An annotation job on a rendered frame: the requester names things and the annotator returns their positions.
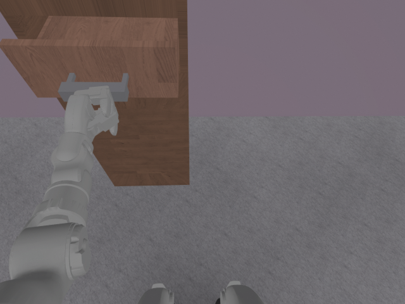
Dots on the robot right shin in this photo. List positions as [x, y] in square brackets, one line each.
[234, 283]

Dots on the handle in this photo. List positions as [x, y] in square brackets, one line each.
[119, 90]

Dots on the cabinet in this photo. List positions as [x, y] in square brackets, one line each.
[151, 147]

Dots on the robot left forearm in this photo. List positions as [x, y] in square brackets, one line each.
[68, 192]

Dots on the drawer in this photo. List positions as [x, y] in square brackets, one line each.
[100, 49]

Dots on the robot left upper arm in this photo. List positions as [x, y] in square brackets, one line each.
[46, 260]

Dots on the robot left thigh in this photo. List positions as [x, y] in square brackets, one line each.
[157, 296]

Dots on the robot left hand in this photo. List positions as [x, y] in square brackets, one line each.
[81, 117]

